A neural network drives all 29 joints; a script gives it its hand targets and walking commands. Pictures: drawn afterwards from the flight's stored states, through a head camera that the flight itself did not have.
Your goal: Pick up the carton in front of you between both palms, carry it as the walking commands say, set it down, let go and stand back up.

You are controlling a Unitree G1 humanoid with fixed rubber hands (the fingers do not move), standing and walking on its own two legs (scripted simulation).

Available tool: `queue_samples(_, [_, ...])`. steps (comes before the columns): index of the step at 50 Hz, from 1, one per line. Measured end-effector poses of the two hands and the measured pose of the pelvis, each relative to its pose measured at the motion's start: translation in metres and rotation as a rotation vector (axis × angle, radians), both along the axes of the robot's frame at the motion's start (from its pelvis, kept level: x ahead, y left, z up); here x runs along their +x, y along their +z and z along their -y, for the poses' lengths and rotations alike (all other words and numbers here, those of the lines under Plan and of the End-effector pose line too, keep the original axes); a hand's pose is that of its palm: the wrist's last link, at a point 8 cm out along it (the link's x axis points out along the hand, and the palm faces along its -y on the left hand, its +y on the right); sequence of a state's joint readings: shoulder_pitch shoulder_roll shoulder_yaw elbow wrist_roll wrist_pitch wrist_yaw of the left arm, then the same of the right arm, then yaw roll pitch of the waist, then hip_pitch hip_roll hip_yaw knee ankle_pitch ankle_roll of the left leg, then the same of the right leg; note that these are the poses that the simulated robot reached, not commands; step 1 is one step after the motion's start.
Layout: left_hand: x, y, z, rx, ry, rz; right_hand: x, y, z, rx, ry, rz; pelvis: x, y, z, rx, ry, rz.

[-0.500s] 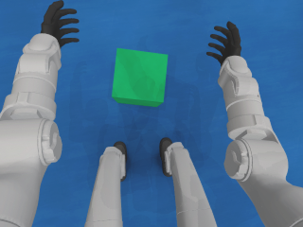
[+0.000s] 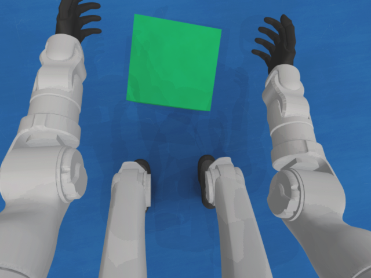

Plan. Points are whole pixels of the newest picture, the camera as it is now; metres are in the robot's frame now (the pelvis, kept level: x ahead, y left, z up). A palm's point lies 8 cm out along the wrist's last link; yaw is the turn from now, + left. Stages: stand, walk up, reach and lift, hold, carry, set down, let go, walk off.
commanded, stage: reach and lift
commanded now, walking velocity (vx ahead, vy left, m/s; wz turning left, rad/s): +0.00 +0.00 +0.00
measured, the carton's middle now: (171, 72) +0.50 +0.01 -0.42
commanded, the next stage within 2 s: none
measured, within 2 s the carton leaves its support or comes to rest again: leaves its support in 1.30 s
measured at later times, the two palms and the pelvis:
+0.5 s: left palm (103, 59) +0.51 +0.19 -0.35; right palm (241, 76) +0.48 -0.18 -0.34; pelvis -0.05 +0.00 -0.16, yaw -1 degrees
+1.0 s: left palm (114, 58) +0.52 +0.16 -0.35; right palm (233, 73) +0.49 -0.16 -0.35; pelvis -0.05 +0.00 -0.17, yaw +0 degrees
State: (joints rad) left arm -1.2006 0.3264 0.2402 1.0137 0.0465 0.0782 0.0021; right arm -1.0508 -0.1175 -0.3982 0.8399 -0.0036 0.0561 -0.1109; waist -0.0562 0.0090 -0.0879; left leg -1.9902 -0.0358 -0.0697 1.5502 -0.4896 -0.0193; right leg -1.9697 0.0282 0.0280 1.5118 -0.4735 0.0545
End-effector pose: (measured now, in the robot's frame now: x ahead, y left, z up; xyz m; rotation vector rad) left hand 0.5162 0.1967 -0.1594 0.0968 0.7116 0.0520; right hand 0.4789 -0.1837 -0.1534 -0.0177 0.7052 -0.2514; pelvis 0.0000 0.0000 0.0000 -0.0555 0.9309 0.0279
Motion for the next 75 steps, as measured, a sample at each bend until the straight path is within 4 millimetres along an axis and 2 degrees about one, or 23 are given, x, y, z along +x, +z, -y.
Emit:
queue_samples(6, [-0.003,-0.063,-0.003,0.009,0.002,0.022,-0.003,-0.063,0.003,-0.004,0.005,0.011,-0.018,-0.060,0.002,-0.003,-0.004,0.038])
queue_samples(13, [-0.001,-0.109,0.000,0.004,0.005,0.023,-0.003,-0.112,0.001,0.008,0.005,0.008,-0.039,-0.113,0.003,-0.002,-0.008,0.128])
queue_samples(24, [-0.002,-0.182,0.008,-0.006,0.008,-0.032,-0.001,-0.184,-0.007,0.018,0.026,-0.052,-0.050,-0.159,0.002,-0.001,-0.013,0.221])
queue_samples(29, [-0.002,-0.202,0.009,-0.002,0.004,-0.028,0.002,-0.203,-0.007,0.015,0.028,-0.053,-0.046,-0.170,0.002,0.002,-0.014,0.272])
queue_samples(37, [0.012,-0.195,0.016,-0.010,-0.002,0.012,0.017,-0.198,-0.011,0.019,0.041,-0.018,-0.038,-0.179,0.002,0.004,-0.014,0.273])
queue_samples(47, [0.002,-0.194,0.025,-0.017,-0.011,-0.011,0.008,-0.197,-0.019,0.030,0.056,-0.031,-0.042,-0.175,0.003,0.005,-0.015,0.260])
queue_samples(52, [0.002,-0.193,0.040,-0.034,-0.032,-0.007,0.013,-0.195,-0.036,0.053,0.085,-0.022,-0.047,-0.173,0.003,0.007,-0.015,0.277])
queue_samples(64, [0.004,-0.190,0.043,-0.026,-0.053,-0.060,0.020,-0.190,-0.035,0.059,0.059,-0.053,-0.042,-0.180,0.001,0.006,-0.013,0.290])
queue_samples(70, [-0.002,-0.182,0.045,-0.037,-0.030,-0.035,0.021,-0.172,-0.035,0.056,0.027,-0.019,-0.037,-0.182,0.000,0.010,-0.014,0.265])
queue_samples(72, [-0.005,-0.171,0.045,-0.043,-0.017,-0.018,0.019,-0.160,-0.037,0.054,0.005,0.003,-0.036,-0.180,0.001,0.012,-0.011,0.254])
queue_samples(75, [-0.011,-0.143,0.041,-0.051,0.003,0.013,0.012,-0.137,-0.041,0.067,0.007,0.036,-0.037,-0.174,0.003,0.017,-0.006,0.236])
